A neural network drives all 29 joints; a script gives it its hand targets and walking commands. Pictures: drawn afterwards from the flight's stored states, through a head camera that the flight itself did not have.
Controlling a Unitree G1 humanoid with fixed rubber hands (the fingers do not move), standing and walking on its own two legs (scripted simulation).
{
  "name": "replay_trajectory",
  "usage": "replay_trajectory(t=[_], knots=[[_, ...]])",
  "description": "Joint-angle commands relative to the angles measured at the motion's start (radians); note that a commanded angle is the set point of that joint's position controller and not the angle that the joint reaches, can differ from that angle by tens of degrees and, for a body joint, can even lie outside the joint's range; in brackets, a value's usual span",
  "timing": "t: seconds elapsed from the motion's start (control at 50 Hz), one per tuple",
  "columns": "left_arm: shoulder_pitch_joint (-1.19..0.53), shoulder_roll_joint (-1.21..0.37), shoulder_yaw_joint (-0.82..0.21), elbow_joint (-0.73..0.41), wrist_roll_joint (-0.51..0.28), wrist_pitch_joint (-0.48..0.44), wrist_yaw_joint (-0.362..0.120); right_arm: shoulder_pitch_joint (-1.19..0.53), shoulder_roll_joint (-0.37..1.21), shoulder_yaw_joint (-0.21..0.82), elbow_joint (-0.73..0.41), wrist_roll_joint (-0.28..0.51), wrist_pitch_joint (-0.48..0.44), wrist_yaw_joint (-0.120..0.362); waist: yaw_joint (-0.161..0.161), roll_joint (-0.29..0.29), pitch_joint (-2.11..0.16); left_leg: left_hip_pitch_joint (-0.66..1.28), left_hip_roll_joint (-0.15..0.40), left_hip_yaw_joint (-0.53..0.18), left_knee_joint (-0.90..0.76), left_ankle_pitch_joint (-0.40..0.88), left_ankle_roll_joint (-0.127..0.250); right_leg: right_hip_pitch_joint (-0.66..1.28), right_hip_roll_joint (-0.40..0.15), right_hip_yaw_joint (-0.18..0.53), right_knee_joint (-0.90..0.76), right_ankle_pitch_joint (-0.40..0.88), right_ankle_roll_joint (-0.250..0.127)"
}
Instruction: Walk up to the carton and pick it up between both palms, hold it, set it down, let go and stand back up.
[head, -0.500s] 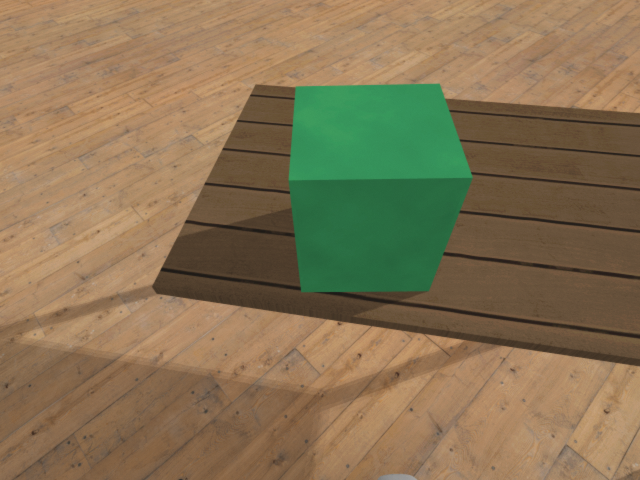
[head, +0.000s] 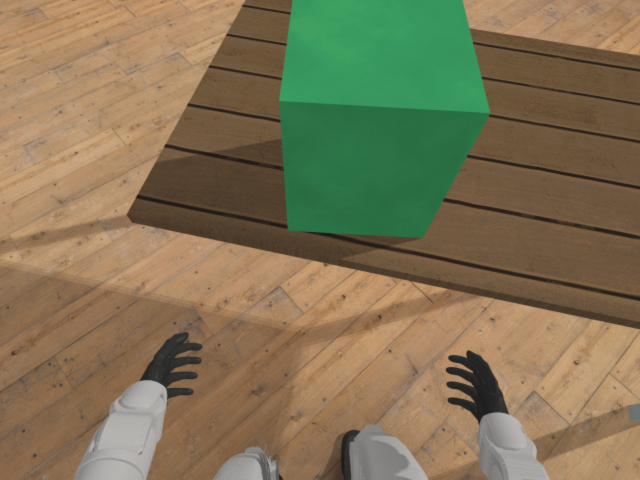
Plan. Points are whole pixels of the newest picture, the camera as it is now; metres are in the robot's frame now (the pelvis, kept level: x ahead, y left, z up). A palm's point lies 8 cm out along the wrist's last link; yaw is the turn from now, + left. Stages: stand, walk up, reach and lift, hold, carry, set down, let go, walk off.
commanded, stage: reach and lift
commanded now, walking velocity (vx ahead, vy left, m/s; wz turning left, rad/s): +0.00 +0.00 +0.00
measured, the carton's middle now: (365, 127) +0.55 -0.07 +0.06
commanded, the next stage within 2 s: none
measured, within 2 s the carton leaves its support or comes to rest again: neither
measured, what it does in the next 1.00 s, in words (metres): shifts its weight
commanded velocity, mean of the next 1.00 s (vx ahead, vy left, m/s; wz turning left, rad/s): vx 0.00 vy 0.00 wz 0.00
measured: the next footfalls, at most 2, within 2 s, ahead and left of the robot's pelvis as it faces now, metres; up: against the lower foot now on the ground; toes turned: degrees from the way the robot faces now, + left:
none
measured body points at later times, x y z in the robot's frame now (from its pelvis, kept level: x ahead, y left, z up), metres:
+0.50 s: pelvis -0.02 -0.07 +0.03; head -0.06 -0.08 +0.48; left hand +0.15 +0.20 -0.04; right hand +0.17 -0.24 -0.05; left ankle -0.02 +0.09 -0.70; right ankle +0.07 -0.12 -0.70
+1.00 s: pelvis -0.02 -0.11 +0.02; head -0.06 -0.12 +0.46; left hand +0.22 +0.16 +0.00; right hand +0.24 -0.26 -0.02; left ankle -0.02 +0.08 -0.70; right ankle +0.07 -0.12 -0.70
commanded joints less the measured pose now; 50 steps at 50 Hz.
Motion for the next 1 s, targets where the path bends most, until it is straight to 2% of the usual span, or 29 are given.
replay_trajectory(t=[0.0, 0.04, 0.06, 0.14, 0.18, 0.2, 0.24, 0.28, 0.34, 0.36, 0.38, 0.44, 0.52, 0.54, 0.6, 0.62, 0.64, 0.7, 0.72, 0.74, 0.76, 0.78, 0.82, 0.84, 0.86, 0.88, 0.92, 0.96, 0.98], knots=[[0.271, 0.055, 0.023, -0.251, 0.021, -0.025, -0.027, 0.211, -0.039, 0.037, -0.040, 0.050, -0.137, -0.067, -0.007, 0.027, -0.421, 0.455, 0.034, -0.113, -0.228, 0.934, -0.093, 0.472, 0.036, 0.091, -0.246, 0.402, -0.126], [0.284, 0.082, 0.045, -0.248, 0.023, -0.039, -0.015, 0.188, -0.026, 0.048, -0.052, 0.033, -0.149, -0.074, 0.011, 0.008, -0.300, 0.424, 0.032, -0.102, -0.320, 0.812, -0.077, 0.525, 0.031, 0.086, -0.312, 0.288, -0.105], [0.274, 0.097, 0.053, -0.229, 0.019, -0.036, -0.007, 0.182, -0.004, 0.052, -0.068, 0.019, -0.135, -0.073, 0.016, -0.004, -0.245, 0.405, 0.017, -0.080, -0.357, 0.694, -0.067, 0.539, 0.024, 0.088, -0.344, 0.232, -0.095], [0.123, 0.151, 0.104, -0.238, 0.018, -0.038, 0.016, 0.090, 0.057, 0.017, -0.322, -0.098, -0.051, -0.074, 0.021, -0.091, -0.038, 0.190, -0.018, -0.024, -0.526, 0.167, -0.025, 0.696, -0.025, 0.062, -0.376, -0.002, -0.022], [0.047, 0.162, 0.091, -0.213, -0.017, -0.055, 0.018, 0.072, 0.070, -0.001, -0.404, -0.129, -0.001, -0.069, 0.010, -0.109, -0.007, 0.088, -0.019, 0.002, -0.550, 0.020, -0.001, 0.744, -0.041, 0.063, -0.370, -0.113, 0.001], [0.029, 0.180, 0.084, -0.213, -0.034, -0.071, 0.016, 0.104, 0.079, -0.012, -0.465, -0.145, 0.016, -0.069, 0.006, -0.096, -0.012, 0.044, -0.011, 0.011, -0.545, -0.017, 0.010, 0.784, -0.050, 0.067, -0.354, -0.128, 0.006], [-0.002, 0.180, 0.058, -0.185, -0.068, -0.112, 0.011, 0.132, 0.101, -0.002, -0.512, -0.139, 0.053, -0.071, 0.006, -0.060, -0.024, -0.024, -0.003, 0.013, -0.539, -0.043, 0.022, 0.824, -0.064, 0.090, -0.331, -0.134, 0.015], [-0.017, 0.204, 0.045, -0.175, -0.092, -0.163, 0.009, 0.182, 0.118, 0.015, -0.541, -0.120, 0.084, -0.074, 0.008, 0.004, -0.044, -0.049, 0.006, 0.013, -0.545, -0.064, 0.038, 0.857, -0.066, 0.099, -0.305, -0.115, 0.016], [-0.009, 0.203, 0.039, -0.125, -0.096, -0.206, -0.010, 0.249, 0.141, 0.041, -0.442, -0.062, 0.132, -0.080, 0.004, 0.111, -0.040, -0.111, 0.027, -0.004, -0.575, -0.122, 0.051, 0.917, -0.054, 0.094, -0.271, -0.095, 0.005], [0.002, 0.202, 0.040, -0.086, -0.097, -0.219, -0.020, 0.243, 0.131, 0.050, -0.435, -0.052, 0.143, -0.086, 0.001, 0.118, -0.035, -0.127, 0.028, -0.002, -0.581, -0.121, 0.053, 0.926, -0.053, 0.097, -0.271, -0.095, 0.000], [0.013, 0.211, 0.051, -0.059, -0.096, -0.236, -0.028, 0.233, 0.137, 0.060, -0.417, -0.040, 0.147, -0.089, 0.018, 0.107, -0.043, -0.143, 0.033, -0.010, -0.591, -0.118, 0.065, 0.959, -0.054, 0.094, -0.267, -0.091, -0.003], [-0.020, 0.212, 0.040, 0.030, -0.129, -0.282, -0.046, 0.158, 0.149, 0.081, -0.460, -0.052, 0.152, -0.101, 0.005, 0.037, -0.020, -0.126, 0.026, -0.002, -0.547, -0.059, 0.071, 0.866, -0.066, 0.109, -0.287, -0.164, -0.008], [-0.166, 0.263, 0.014, 0.067, -0.181, -0.358, -0.048, 0.030, 0.145, 0.080, -0.498, -0.038, 0.162, -0.106, 0.013, -0.018, -0.021, -0.102, 0.014, 0.005, -0.463, -0.072, 0.079, 0.768, -0.105, 0.147, -0.286, -0.323, 0.000], [-0.199, 0.275, 0.004, 0.091, -0.195, -0.375, -0.048, 0.015, 0.148, 0.086, -0.517, -0.038, 0.162, -0.109, 0.012, -0.060, -0.021, -0.081, 0.018, 0.005, -0.441, -0.067, 0.075, 0.749, -0.114, 0.155, -0.290, -0.351, 0.009], [-0.222, 0.285, -0.006, 0.124, -0.225, -0.424, -0.039, 0.013, 0.139, 0.078, -0.520, -0.045, 0.162, -0.122, 0.004, -0.051, -0.048, -0.070, 0.025, -0.019, -0.431, -0.034, 0.077, 0.754, -0.110, 0.144, -0.277, -0.289, 0.009], [-0.230, 0.287, -0.011, 0.153, -0.230, -0.434, -0.041, -0.010, 0.138, 0.073, -0.504, -0.049, 0.166, -0.126, -0.006, -0.049, -0.053, -0.081, 0.022, -0.017, -0.421, -0.049, 0.075, 0.740, -0.118, 0.156, -0.279, -0.315, 0.009], [-0.246, 0.297, -0.014, 0.184, -0.229, -0.443, -0.044, -0.020, 0.141, 0.065, -0.485, -0.046, 0.163, -0.130, 0.000, -0.044, -0.084, -0.070, 0.032, -0.019, -0.410, -0.038, 0.078, 0.730, -0.132, 0.169, -0.278, -0.354, 0.014], [-0.290, 0.322, -0.008, 0.239, -0.241, -0.467, -0.063, -0.047, 0.162, 0.077, -0.492, -0.060, 0.162, -0.148, -0.014, -0.080, -0.129, -0.034, 0.018, -0.024, -0.367, 0.020, 0.071, 0.718, -0.187, 0.217, -0.319, -0.405, 0.028], [-0.302, 0.324, -0.009, 0.240, -0.241, -0.469, -0.063, -0.064, 0.158, 0.086, -0.494, -0.049, 0.152, -0.152, -0.011, -0.081, -0.130, -0.005, 0.014, -0.023, -0.351, 0.026, 0.070, 0.670, -0.191, 0.218, -0.311, -0.387, 0.033], [-0.305, 0.313, -0.016, 0.248, -0.251, -0.467, -0.064, -0.076, 0.164, 0.105, -0.486, -0.040, 0.155, -0.155, -0.006, -0.074, -0.119, 0.010, 0.022, -0.033, -0.366, 0.026, 0.073, 0.657, -0.170, 0.198, -0.302, -0.361, 0.020], [-0.312, 0.312, -0.020, 0.217, -0.251, -0.470, -0.060, -0.097, 0.157, 0.086, -0.472, -0.037, 0.147, -0.156, -0.005, -0.047, -0.124, -0.019, 0.015, -0.030, -0.374, 0.014, 0.070, 0.650, -0.152, 0.180, -0.286, -0.338, 0.012], [-0.319, 0.319, -0.014, 0.244, -0.249, -0.471, -0.063, -0.083, 0.156, 0.086, -0.445, -0.029, 0.148, -0.156, -0.014, -0.033, -0.136, -0.027, 0.022, -0.032, -0.359, -0.003, 0.072, 0.654, -0.167, 0.202, -0.290, -0.375, 0.022], [-0.336, 0.333, -0.010, 0.228, -0.267, -0.496, -0.061, -0.117, 0.148, 0.074, -0.493, -0.037, 0.120, -0.154, -0.014, -0.045, -0.163, -0.015, 0.018, -0.037, -0.373, 0.024, 0.066, 0.688, -0.158, 0.183, -0.285, -0.300, 0.018], [-0.339, 0.328, -0.001, 0.237, -0.266, -0.505, -0.063, -0.123, 0.166, 0.085, -0.463, -0.028, 0.119, -0.152, -0.007, -0.031, -0.146, -0.017, 0.009, -0.036, -0.364, 0.022, 0.059, 0.689, -0.172, 0.201, -0.302, -0.338, 0.019], [-0.352, 0.334, -0.004, 0.251, -0.258, -0.512, -0.071, -0.132, 0.185, 0.090, -0.440, -0.024, 0.119, -0.157, -0.016, -0.057, -0.154, 0.011, 0.002, -0.039, -0.336, 0.046, 0.052, 0.667, -0.197, 0.235, -0.321, -0.384, 0.025], [-0.361, 0.338, 0.001, 0.256, -0.252, -0.517, -0.073, -0.144, 0.191, 0.097, -0.421, -0.025, 0.119, -0.160, -0.009, -0.061, -0.144, 0.059, -0.009, -0.040, -0.315, 0.069, 0.044, 0.629, -0.218, 0.256, -0.343, -0.423, 0.020], [-0.375, 0.331, -0.018, 0.214, -0.261, -0.531, -0.067, -0.151, 0.177, 0.088, -0.404, -0.016, 0.101, -0.156, -0.022, -0.022, -0.154, 0.099, -0.010, -0.046, -0.322, 0.085, 0.040, 0.598, -0.213, 0.247, -0.338, -0.391, 0.022], [-0.370, 0.340, -0.009, 0.221, -0.263, -0.554, -0.065, -0.159, 0.187, 0.104, -0.438, -0.002, 0.076, -0.153, -0.008, -0.080, -0.176, 0.173, -0.023, -0.053, -0.279, 0.109, 0.036, 0.529, -0.248, 0.297, -0.383, -0.479, 0.027], [-0.377, 0.336, -0.028, 0.193, -0.290, -0.565, -0.060, -0.159, 0.183, 0.106, -0.444, 0.001, 0.060, -0.152, -0.012, -0.073, -0.174, 0.196, -0.022, -0.058, -0.288, 0.115, 0.034, 0.513, -0.233, 0.280, -0.374, -0.444, 0.024]])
